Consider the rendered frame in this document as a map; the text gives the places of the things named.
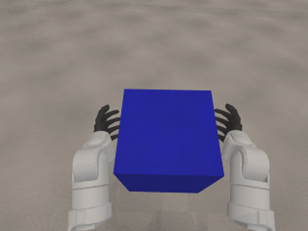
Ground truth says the robot right hand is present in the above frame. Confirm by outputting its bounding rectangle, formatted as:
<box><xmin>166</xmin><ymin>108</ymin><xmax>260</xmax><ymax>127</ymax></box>
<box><xmin>214</xmin><ymin>103</ymin><xmax>243</xmax><ymax>142</ymax></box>

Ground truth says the left robot forearm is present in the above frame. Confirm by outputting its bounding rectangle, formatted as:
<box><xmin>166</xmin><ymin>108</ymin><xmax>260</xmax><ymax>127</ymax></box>
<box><xmin>67</xmin><ymin>131</ymin><xmax>116</xmax><ymax>231</ymax></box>

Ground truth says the right robot forearm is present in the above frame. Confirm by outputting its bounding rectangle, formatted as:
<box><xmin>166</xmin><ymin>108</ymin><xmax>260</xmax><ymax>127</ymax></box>
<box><xmin>221</xmin><ymin>130</ymin><xmax>276</xmax><ymax>231</ymax></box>

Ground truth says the robot left hand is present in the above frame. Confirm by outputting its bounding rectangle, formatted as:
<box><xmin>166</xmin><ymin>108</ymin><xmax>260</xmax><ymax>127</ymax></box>
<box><xmin>93</xmin><ymin>105</ymin><xmax>120</xmax><ymax>141</ymax></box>

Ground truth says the carton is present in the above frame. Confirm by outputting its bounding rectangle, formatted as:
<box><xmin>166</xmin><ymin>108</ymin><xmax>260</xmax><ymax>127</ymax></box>
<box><xmin>113</xmin><ymin>89</ymin><xmax>224</xmax><ymax>193</ymax></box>

